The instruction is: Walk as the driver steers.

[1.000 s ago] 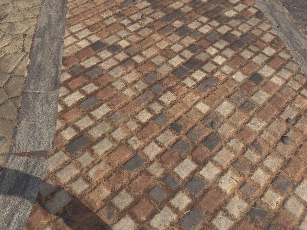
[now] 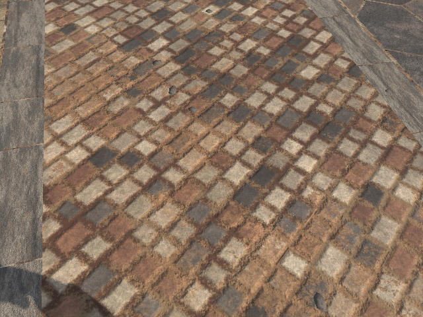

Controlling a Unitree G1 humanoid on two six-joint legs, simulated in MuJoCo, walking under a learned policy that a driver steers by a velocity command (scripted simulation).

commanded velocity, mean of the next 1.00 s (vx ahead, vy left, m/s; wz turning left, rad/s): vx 0.50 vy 0.00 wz -0.43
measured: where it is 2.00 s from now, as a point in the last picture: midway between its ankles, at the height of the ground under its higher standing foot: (283, 187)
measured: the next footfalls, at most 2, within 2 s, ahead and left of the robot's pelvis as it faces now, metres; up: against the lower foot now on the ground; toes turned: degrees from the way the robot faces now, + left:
right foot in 0.26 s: +0.30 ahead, -0.15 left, +0.00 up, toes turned -12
left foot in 0.76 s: +0.63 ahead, -0.04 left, +0.00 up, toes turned -26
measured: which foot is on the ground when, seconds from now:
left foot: down 0.00-0.28, up 0.30-0.74, down 0.76-1.00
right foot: up 0.00-0.24, down 0.26-0.78, up 0.80-1.00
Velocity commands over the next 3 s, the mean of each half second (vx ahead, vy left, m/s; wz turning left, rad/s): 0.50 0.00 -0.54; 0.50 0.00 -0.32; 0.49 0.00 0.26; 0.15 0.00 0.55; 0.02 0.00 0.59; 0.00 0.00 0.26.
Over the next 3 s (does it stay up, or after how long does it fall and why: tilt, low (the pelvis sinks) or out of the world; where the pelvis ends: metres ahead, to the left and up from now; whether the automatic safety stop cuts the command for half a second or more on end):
stays up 0.93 -0.28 -0.02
